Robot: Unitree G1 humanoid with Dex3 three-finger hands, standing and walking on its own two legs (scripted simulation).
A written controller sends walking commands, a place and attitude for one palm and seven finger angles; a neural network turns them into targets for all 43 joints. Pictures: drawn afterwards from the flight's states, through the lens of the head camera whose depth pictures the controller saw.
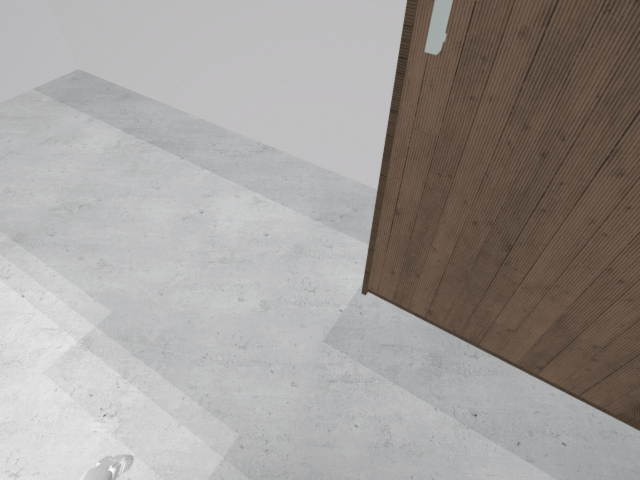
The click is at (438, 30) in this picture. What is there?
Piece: wardrobe's sliding door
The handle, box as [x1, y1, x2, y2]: [424, 0, 452, 54]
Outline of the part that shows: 452,0 435,0 424,51 436,54 440,50 446,34 444,32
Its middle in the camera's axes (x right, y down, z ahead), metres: +0.22 -0.42 +0.65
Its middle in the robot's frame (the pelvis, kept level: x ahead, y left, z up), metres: +0.82 -0.17 +0.27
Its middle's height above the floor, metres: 1.04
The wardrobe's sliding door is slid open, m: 0.00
